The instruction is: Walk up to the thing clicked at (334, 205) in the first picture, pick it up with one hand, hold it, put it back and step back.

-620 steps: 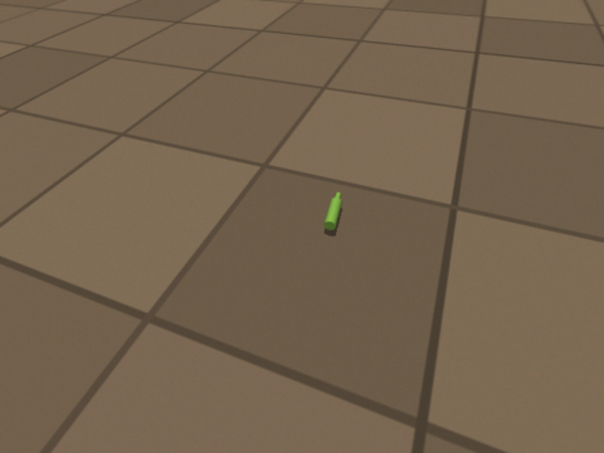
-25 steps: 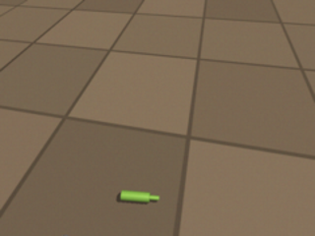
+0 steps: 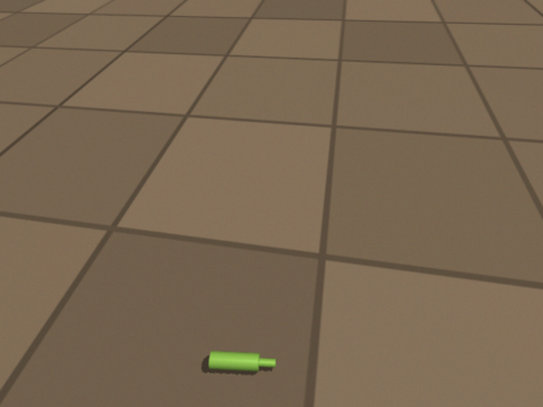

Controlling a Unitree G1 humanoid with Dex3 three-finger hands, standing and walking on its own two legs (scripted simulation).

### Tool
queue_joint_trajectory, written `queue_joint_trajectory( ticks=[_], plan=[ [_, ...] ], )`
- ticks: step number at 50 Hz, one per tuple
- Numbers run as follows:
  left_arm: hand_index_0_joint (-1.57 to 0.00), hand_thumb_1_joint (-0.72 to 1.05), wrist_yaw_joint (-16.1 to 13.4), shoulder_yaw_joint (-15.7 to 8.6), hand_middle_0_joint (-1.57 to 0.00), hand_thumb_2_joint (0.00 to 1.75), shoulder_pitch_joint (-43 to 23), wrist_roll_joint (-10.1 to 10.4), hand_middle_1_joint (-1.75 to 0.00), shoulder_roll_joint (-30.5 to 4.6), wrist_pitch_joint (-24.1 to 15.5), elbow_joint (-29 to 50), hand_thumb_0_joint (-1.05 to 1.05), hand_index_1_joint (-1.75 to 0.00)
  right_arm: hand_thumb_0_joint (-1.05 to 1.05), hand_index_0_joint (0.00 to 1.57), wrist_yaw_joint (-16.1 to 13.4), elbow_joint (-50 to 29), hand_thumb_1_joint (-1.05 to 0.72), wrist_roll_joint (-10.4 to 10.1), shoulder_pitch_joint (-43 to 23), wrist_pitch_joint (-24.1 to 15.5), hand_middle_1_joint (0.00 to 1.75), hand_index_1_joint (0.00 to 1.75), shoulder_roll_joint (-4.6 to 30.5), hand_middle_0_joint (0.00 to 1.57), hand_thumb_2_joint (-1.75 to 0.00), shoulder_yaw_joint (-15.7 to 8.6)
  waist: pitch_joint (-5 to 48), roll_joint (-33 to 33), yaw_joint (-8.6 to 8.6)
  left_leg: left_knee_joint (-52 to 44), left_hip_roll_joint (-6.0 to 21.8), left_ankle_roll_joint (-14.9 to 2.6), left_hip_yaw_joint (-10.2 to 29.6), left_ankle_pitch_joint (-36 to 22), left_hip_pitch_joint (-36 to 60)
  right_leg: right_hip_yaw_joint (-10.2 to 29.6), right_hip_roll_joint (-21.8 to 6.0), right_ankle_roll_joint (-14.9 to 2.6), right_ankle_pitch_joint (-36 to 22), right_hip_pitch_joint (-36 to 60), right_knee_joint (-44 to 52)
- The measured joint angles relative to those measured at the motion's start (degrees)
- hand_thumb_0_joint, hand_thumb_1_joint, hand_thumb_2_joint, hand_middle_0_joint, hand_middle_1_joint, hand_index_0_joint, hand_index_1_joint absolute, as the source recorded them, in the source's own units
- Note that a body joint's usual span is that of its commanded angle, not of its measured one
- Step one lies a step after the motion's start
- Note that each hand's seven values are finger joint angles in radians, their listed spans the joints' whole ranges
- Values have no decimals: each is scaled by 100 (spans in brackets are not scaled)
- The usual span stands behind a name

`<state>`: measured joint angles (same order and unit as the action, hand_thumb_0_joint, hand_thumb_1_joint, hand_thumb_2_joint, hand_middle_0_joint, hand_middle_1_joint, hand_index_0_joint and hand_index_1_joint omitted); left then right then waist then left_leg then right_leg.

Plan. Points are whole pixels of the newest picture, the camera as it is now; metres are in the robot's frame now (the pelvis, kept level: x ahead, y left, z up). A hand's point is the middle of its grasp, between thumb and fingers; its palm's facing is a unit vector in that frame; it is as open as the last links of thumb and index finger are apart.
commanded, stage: walk up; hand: left
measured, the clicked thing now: (243, 361) +0.43 +0.18 -0.75
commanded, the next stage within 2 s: stand in 0.60 s
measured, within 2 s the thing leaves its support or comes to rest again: neither
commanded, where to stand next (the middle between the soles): +0.04 +0.02 m, yaw +0 degrees
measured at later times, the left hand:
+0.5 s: hand out of the picture +0.07 +0.26 -0.15, palm faces -0.01 -0.93 -0.38, open 7.4 cm
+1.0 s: hand out of the picture +0.08 +0.23 -0.15, palm faces -0.03 -0.94 -0.33, open 7.4 cm
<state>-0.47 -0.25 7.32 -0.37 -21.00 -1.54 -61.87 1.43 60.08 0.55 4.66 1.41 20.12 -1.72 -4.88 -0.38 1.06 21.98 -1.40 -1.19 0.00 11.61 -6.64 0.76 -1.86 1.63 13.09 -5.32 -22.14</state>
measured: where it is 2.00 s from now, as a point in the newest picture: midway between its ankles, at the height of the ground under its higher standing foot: outside the picture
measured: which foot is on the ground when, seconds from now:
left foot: down 0.00-1.00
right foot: down 0.00-1.00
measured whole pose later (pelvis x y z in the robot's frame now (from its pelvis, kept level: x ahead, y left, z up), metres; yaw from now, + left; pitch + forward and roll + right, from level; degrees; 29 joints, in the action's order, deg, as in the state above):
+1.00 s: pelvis +0.00 -0.01 +0.00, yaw +0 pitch -3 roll +0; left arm 0.0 0.4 6.5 -0.5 -19.5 -1.2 -64.1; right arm 0.4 64.3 0.6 5.2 -0.3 20.0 -0.7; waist -3.3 0.2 -0.1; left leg 17.8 0.0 0.3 0.5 9.7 -5.7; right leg 0.3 -0.5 0.5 11.0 -4.3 -17.7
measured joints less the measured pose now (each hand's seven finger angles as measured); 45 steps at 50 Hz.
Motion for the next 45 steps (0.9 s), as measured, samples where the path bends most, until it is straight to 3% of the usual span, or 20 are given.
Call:
queue_joint_trajectory(
  ticks=[29,45],
  plan=[
    [-20,90,14,-60,-21,90,-82,-53,-30,55,22,-255,1,-30,1,20,-21,339,-90,25,271,-24,30,30,-13,21,-90,-23,132,-62,-101,-227,53,40,0,-144,-21,2,51,-33,-168,-15,257],
    [-20,90,51,54,-21,90,-86,-4,-30,143,42,-238,1,-30,1,20,-99,422,-90,7,78,-184,30,30,-32,21,-90,93,148,48,-119,-414,116,123,31,-195,96,-29,113,-90,-199,91,413]
  ],
)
